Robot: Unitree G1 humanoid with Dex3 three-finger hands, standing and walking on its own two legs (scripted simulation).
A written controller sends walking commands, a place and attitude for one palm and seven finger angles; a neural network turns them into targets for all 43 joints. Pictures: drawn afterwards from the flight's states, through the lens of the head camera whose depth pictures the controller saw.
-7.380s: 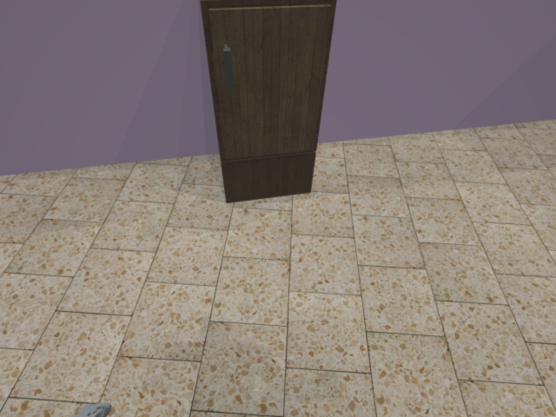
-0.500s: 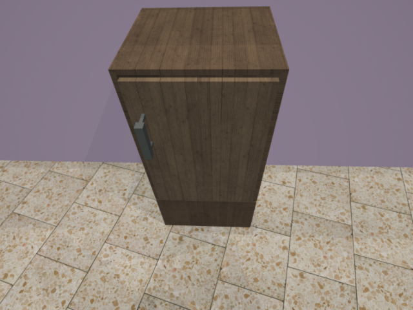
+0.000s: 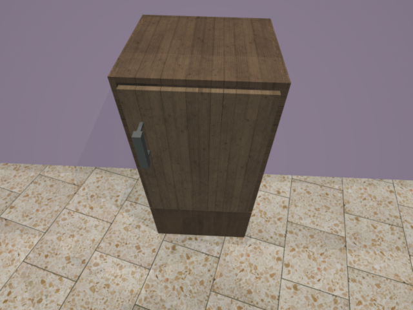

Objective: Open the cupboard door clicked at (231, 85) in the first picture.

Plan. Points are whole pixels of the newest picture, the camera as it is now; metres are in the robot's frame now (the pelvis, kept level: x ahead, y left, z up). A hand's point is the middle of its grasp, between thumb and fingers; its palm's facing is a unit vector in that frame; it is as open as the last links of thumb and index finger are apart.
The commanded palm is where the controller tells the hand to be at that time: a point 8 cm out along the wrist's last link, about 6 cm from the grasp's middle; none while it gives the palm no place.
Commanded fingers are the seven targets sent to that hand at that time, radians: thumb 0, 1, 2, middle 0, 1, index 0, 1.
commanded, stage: look again from close up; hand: left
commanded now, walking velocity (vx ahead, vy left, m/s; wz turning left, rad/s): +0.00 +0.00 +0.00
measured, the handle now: (143, 145) +0.54 +0.22 -0.05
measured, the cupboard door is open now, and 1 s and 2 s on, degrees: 0 0 0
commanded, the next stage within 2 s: raise the hand with hooked fingers in 0.56 s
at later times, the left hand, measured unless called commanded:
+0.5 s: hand out of the picture +0.01 +0.22 -0.18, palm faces -0.03 -0.98 -0.20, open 7.4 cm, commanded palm none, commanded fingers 0.00 0.90 0.90 -0.20 -0.30 -0.20 -0.30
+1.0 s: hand (115, 279) +0.18 +0.19 -0.03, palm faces -0.03 -1.00 +0.01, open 8.1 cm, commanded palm +0.11 +0.27 -0.07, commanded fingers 0.00 0.48 0.72 -0.23 -0.57 -0.23 -0.57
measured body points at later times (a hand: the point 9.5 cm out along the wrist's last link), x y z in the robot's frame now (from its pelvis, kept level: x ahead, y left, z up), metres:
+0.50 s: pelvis -0.01 +0.04 -0.01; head +0.00 +0.04 +0.44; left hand +0.01 +0.27 -0.16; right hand -0.03 -0.17 -0.17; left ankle -0.01 +0.13 -0.74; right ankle -0.06 -0.07 -0.74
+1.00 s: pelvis -0.05 +0.02 -0.06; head -0.02 +0.04 +0.39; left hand +0.18 +0.24 -0.03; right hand +0.14 -0.24 -0.11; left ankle -0.01 +0.13 -0.74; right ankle -0.06 -0.07 -0.74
